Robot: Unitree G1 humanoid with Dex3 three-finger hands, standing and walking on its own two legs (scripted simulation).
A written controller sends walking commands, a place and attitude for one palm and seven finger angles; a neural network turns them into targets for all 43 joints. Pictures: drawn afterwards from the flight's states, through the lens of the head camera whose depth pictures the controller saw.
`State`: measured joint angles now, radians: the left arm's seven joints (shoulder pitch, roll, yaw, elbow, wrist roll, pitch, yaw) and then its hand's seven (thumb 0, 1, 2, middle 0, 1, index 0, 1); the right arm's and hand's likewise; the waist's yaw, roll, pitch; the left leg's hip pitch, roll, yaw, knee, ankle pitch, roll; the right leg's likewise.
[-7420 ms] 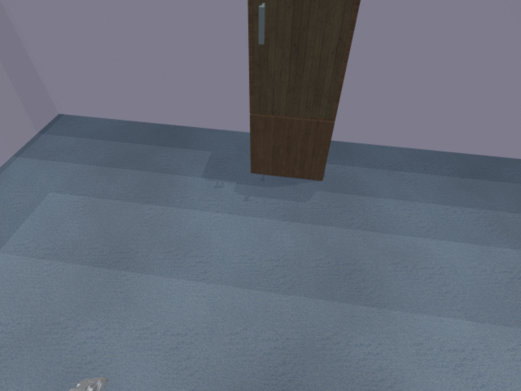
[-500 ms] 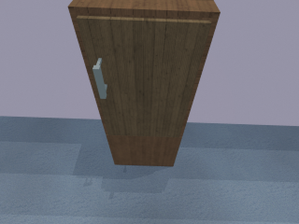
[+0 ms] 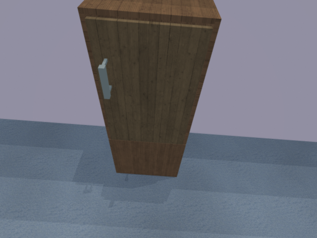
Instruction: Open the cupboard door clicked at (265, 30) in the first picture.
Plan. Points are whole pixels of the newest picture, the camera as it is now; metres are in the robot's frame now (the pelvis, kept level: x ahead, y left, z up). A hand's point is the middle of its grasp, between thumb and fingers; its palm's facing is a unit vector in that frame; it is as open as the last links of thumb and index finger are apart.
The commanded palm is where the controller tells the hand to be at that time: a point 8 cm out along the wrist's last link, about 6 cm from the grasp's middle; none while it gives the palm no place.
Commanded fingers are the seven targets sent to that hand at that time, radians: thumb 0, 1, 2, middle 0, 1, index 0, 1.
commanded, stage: come to a stop and stand still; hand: left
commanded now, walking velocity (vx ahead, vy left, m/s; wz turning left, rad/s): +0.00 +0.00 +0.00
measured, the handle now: (106, 79) +0.59 +0.23 +0.06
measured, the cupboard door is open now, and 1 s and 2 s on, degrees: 0 0 0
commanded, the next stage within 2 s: look again from close up in 0.28 s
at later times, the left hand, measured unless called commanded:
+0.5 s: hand out of the picture -0.03 +0.17 -0.18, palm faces +0.02 -0.98 -0.18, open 7.4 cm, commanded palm none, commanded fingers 0.00 0.90 0.90 -0.20 -0.30 -0.20 -0.30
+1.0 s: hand out of the picture +0.01 +0.21 -0.17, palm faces +0.02 -0.98 -0.20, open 7.4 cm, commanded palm none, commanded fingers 0.00 0.90 0.90 -0.20 -0.30 -0.20 -0.30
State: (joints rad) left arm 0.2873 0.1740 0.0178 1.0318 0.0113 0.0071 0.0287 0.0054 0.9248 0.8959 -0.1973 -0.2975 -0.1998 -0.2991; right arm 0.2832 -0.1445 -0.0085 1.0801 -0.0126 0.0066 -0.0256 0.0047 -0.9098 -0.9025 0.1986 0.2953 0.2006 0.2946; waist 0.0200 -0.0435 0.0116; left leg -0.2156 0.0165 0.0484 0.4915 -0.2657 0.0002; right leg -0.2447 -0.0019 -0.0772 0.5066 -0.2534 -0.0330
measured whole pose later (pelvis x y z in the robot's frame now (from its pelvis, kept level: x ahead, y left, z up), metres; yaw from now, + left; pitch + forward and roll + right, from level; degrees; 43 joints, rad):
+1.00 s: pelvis -0.02 +0.04 +0.00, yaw -1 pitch -3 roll +0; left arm 0.31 0.17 -0.01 1.02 0.01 0.00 0.04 0.00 0.91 0.90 -0.20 -0.30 -0.20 -0.30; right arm 0.28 -0.17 0.00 1.05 -0.01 -0.01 -0.01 0.00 -0.91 -0.90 0.20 0.30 0.20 0.30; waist 0.00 -0.01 -0.01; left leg -0.18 -0.02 0.08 0.46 -0.22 0.05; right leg -0.21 -0.04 -0.05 0.45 -0.19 0.02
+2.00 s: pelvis +0.09 +0.02 -0.01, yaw +1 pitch -2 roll -1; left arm 0.17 0.14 0.04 0.98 0.02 -0.01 0.05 0.01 0.92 0.90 -0.19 -0.30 -0.20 -0.30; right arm 0.30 -0.12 -0.06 1.10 0.00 0.03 -0.04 0.00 -0.90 -0.90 0.20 0.30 0.20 0.30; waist -0.02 0.03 0.12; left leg -0.32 0.00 0.05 0.95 -0.58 -0.01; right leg -0.35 -0.08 -0.12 0.59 -0.20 0.00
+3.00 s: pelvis +0.04 +0.00 +0.00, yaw -1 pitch -2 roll +0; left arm 0.36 0.07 -0.01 1.12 0.00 -0.01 0.04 0.00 0.91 0.90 -0.20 -0.30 -0.20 -0.30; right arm 0.33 -0.09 -0.01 1.18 -0.01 0.01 -0.03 0.00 -0.91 -0.90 0.20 0.30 0.20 0.29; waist -0.01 0.01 0.02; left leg -0.22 0.06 0.07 0.43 -0.17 -0.03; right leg -0.12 0.03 -0.06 0.42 -0.27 -0.04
